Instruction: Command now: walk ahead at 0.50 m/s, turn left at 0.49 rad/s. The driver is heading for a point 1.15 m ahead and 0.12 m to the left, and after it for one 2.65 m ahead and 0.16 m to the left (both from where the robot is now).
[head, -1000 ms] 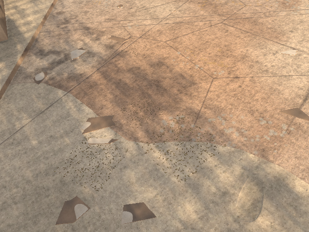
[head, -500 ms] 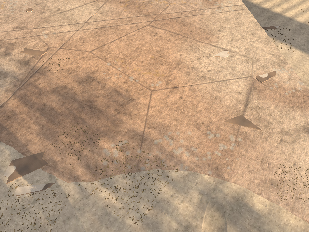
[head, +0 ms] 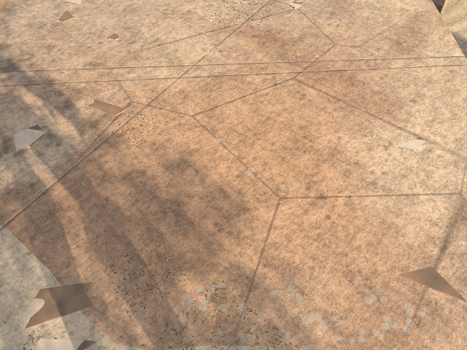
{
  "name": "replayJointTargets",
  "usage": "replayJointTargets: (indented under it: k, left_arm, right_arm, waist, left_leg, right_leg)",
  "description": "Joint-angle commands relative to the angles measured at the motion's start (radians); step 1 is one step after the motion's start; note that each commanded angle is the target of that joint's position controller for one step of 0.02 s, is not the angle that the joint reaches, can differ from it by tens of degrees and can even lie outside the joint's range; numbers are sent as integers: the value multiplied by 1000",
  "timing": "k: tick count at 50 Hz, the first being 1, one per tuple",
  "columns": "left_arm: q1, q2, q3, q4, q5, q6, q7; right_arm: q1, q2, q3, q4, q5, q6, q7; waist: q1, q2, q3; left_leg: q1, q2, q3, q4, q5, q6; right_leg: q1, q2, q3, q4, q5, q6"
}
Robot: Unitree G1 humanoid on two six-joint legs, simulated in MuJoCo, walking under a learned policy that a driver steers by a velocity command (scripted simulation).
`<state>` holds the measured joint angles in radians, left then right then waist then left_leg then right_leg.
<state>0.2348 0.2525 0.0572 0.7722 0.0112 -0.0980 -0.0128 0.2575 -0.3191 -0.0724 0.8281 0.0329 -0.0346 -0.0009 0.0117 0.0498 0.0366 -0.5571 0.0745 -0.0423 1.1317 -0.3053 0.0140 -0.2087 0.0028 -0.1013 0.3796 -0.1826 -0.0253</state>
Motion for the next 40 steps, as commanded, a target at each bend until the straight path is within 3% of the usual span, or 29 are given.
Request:
replayJointTargets:
  k: [1,6,11,13,14,15,16,17,18,19,20,21,23,25,27,30,33,37,38,40]
  left_arm:
    - [-47,125,36,-44,1,-28,9]
    - [-12,176,54,-13,-6,-15,24]
    - [52,221,72,26,-34,14,25]
    - [43,252,80,27,-43,29,28]
    - [32,261,82,24,-48,39,29]
    - [30,244,73,19,-47,44,32]
    - [58,185,49,-4,-11,38,34]
    - [132,62,9,-60,9,9,24]
    - [4,160,23,-70,-33,-24,14]
    - [-64,189,31,-96,-61,-40,10]
    - [-66,178,28,-87,-43,-49,18]
    - [-58,182,35,-77,-15,-48,26]
    - [3,173,37,-50,-12,-23,18]
    - [9,143,29,-40,-10,0,15]
    - [-49,122,20,-57,-13,10,15]
    - [-118,105,9,-68,-22,4,2]
    - [-201,92,-1,-91,-34,-1,-15]
    - [-264,92,-6,-129,-37,-3,-42]
    - [-266,92,-6,-138,-35,-4,-51]
    - [-219,110,2,-142,-29,-2,-59]
  right_arm:
    - [5,-15,-5,-77,-7,13,5]
    - [-142,3,10,-128,-13,3,39]
    - [-258,-24,7,-192,-14,8,61]
    - [-219,-54,-9,-201,-15,12,62]
    - [-122,-84,-28,-181,-12,15,59]
    - [47,-141,-62,-134,-7,20,48]
    - [194,-243,-98,-101,-1,31,25]
    - [129,-323,-97,-127,-1,16,27]
    - [141,-231,-71,-151,-6,-1,37]
    - [110,-182,-57,-140,-12,-17,39]
    - [55,-153,-47,-146,-9,-25,38]
    - [-9,-121,-38,-157,-14,-26,35]
    - [-61,-70,-19,-174,-35,-30,25]
    - [-39,-81,-19,-153,-34,-40,18]
    - [-8,-97,-20,-128,-35,-46,9]
    - [12,-96,-13,-106,-37,-48,1]
    - [49,-114,-14,-74,-38,-53,-1]
    - [88,-118,-17,-32,-36,-37,-2]
    - [89,-120,-19,-28,-35,-30,-5]
    - [66,-140,-24,-35,-34,-17,-16]
  waist:
    - [-21,-123,-6]
    - [24,-92,29]
    - [47,-91,62]
    - [6,-121,12]
    - [-54,-126,-47]
    - [-141,-105,-137]
    - [-180,44,-227]
    - [-48,238,-333]
    - [-133,89,-360]
    - [-128,54,-222]
    - [-85,-20,-152]
    - [-44,-29,-108]
    - [2,2,-105]
    - [4,-4,-88]
    - [-15,-6,-52]
    - [-50,2,-21]
    - [-92,-2,20]
    - [-111,-20,54]
    - [-105,-17,49]
    - [-66,15,-3]
  left_leg:
    - [-128,69,-65,-57,103,-14]
    - [-88,47,7,-349,327,-10]
    - [-92,17,69,-476,234,42]
    - [12,-44,128,-485,128,82]
    - [145,-92,161,-504,104,108]
    - [392,-142,167,-554,150,145]
    - [691,9,-92,-575,170,212]
    - [927,221,-685,-736,-94,397]
    - [928,252,-765,-855,-166,378]
    - [832,230,-629,-866,-87,338]
    - [695,186,-514,-856,22,304]
    - [568,146,-420,-859,137,281]
    - [458,122,-314,-898,299,271]
    - [410,109,-216,-926,440,271]
    - [406,94,-140,-949,496,250]
    - [412,56,-38,-975,452,194]
    - [453,82,-4,-1009,372,173]
    - [636,146,31,-958,472,166]
    - [678,158,39,-926,547,160]
    - [723,160,70,-813,873,137]
  right_leg:
    - [80,-288,181,-249,179,-166]
    - [111,-261,2,-265,217,-139]
    - [256,-304,-62,-197,305,-108]
    - [293,-303,-94,-64,626,-87]
    - [280,-286,-119,83,774,-70]
    - [188,-244,-148,304,778,-36]
    - [-82,-191,-154,641,362,20]
    - [-470,20,17,935,-433,71]
    - [-570,-5,190,1006,-413,51]
    - [-636,-43,178,973,-310,27]
    - [-591,-88,179,894,-224,17]
    - [-518,-116,182,811,-168,23]
    - [-413,-151,175,746,-100,36]
    - [-403,-154,150,686,-42,58]
    - [-448,-158,140,589,69,70]
    - [-433,-138,123,394,281,56]
    - [-419,-106,107,260,383,35]
    - [-510,-69,113,175,290,-6]
    - [-519,-58,103,167,242,-20]
    - [-440,-8,52,169,132,-54]
